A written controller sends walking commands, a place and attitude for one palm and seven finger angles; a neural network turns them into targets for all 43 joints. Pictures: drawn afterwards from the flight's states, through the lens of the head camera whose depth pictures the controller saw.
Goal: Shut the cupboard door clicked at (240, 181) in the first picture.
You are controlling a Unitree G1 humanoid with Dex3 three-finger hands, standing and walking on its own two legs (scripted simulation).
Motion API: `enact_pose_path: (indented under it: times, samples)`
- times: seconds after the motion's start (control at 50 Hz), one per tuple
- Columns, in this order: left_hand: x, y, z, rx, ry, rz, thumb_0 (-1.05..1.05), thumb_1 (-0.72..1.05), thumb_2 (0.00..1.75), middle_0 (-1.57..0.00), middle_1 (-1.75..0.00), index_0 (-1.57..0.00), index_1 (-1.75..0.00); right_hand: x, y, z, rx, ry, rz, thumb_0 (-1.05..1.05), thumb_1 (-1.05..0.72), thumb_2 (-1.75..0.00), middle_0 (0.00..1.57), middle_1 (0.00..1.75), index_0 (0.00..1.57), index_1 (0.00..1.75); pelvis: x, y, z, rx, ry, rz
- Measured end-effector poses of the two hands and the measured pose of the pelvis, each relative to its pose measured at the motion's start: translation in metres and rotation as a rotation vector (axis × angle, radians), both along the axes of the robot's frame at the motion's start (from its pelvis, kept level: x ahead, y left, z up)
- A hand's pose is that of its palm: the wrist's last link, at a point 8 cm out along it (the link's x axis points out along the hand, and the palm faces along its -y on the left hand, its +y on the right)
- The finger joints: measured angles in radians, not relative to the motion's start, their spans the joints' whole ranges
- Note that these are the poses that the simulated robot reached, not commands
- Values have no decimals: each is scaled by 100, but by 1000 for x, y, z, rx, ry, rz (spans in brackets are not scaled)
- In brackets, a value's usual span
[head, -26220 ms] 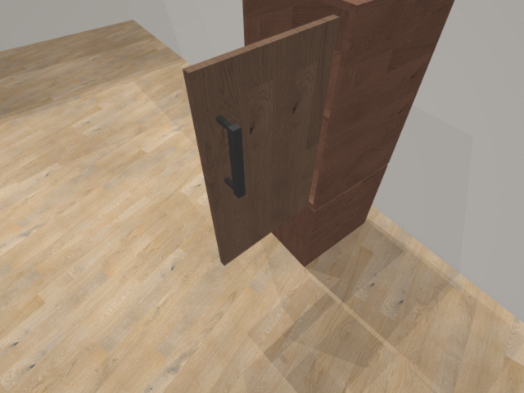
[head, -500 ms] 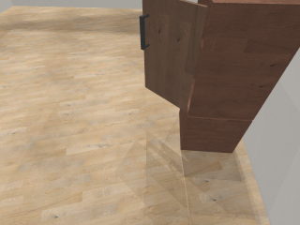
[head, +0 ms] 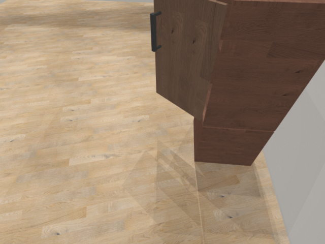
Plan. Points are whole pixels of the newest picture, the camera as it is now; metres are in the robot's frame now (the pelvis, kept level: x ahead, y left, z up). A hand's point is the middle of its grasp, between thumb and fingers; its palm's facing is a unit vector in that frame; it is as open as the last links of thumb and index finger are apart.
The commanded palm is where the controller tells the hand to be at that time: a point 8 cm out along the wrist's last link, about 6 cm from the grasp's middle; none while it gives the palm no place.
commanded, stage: look to check the result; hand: left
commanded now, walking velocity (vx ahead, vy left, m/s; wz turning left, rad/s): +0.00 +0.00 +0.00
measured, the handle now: (156, 32) +0.99 +0.08 +0.05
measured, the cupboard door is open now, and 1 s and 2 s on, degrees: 51 51 51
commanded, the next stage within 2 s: walk to a spot facing it in 0.30 s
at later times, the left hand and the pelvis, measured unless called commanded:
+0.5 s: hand out of the picture +0.09 +0.23 -0.16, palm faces -0.01 -0.95 -0.32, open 7.4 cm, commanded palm none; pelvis +0.02 -0.01 +0.00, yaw +1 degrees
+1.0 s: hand out of the picture -0.01 +0.25 -0.19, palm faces +0.28 -0.93 -0.25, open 7.4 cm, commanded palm none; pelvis -0.02 +0.03 -0.02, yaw +17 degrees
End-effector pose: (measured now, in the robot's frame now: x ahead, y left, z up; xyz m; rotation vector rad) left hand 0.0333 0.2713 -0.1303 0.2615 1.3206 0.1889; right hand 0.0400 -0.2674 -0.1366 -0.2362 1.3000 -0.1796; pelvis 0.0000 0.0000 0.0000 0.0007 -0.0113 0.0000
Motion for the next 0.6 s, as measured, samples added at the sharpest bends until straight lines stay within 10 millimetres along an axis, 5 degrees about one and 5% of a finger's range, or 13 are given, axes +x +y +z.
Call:
enact_pose_path:
  times: [0.34,0.6]
  samples:
    - [36,6,10,34,-72,-19,0,90,90,-20,-30,-21,-30,42,-22,10,-36,-71,33,0,-90,-90,20,30,20,30,13,-7,1,2,-2,6]
    - [40,-7,3,20,-95,18,0,90,90,-20,-30,-21,-30,39,-17,2,-20,-34,49,0,-90,-90,20,30,20,30,13,-12,-3,4,1,49]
